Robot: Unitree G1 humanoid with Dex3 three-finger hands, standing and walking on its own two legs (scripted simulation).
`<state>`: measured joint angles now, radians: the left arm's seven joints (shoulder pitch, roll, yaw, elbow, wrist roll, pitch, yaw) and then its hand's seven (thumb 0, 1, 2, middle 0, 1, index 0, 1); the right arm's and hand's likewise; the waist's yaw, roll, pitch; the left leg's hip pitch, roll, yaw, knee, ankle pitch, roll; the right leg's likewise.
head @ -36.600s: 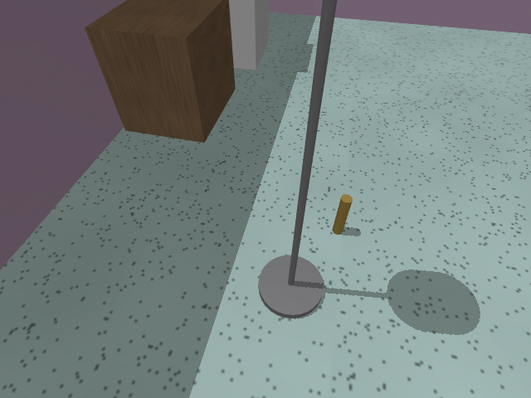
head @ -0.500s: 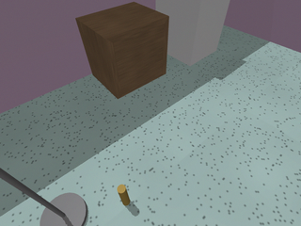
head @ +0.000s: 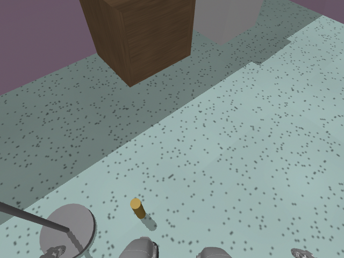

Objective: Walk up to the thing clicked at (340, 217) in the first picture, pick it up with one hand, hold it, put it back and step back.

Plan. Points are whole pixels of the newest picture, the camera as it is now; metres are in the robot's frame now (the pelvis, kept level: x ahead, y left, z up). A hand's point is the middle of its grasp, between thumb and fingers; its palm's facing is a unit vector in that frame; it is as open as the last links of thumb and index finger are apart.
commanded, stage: walk up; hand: left
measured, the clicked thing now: (138, 209) +0.36 +0.18 -0.63
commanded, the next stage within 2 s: stand in 1.58 s
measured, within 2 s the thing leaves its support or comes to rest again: neither
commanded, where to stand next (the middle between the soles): +0.07 -0.03 m, yaw +2 degrees
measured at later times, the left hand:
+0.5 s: hand out of the picture -0.03 +0.27 -0.12, palm faces -0.02 -0.91 -0.41, open 7.4 cm
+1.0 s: hand out of the picture +0.05 +0.27 -0.14, palm faces -0.03 -0.93 -0.37, open 7.4 cm
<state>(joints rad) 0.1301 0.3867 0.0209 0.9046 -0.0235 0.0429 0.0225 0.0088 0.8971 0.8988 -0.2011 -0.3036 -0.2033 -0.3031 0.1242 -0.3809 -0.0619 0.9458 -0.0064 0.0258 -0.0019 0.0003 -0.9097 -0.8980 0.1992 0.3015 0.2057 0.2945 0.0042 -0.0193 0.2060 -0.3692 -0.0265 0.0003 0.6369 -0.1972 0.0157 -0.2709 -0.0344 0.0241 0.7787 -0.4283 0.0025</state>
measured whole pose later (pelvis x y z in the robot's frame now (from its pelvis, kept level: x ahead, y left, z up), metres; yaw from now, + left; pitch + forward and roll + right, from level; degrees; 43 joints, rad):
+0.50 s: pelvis -0.08 +0.00 +0.01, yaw -1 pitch -3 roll +1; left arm 0.27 0.36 0.06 0.89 0.05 -0.01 -0.02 0.01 0.90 0.90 -0.20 -0.30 -0.20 -0.30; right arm 0.23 -0.42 -0.07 0.92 -0.02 0.04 0.04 0.00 -0.91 -0.90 0.20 0.30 0.21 0.29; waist 0.03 0.03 0.10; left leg -0.40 -0.06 -0.06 0.91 -0.45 -0.01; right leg -0.21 -0.03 0.00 0.62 -0.38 -0.03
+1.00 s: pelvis -0.05 +0.01 +0.01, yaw +0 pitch -4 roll +1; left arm 0.18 0.40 0.04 0.88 -0.01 0.02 -0.01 0.01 0.90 0.90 -0.20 -0.30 -0.20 -0.30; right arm 0.26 -0.39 -0.04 0.85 0.01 0.03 0.00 0.00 -0.90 -0.90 0.20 0.30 0.21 0.30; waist -0.02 -0.03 0.15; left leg -0.19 -0.01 0.03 0.65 -0.38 0.02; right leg -0.36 -0.03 0.00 0.60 -0.16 -0.01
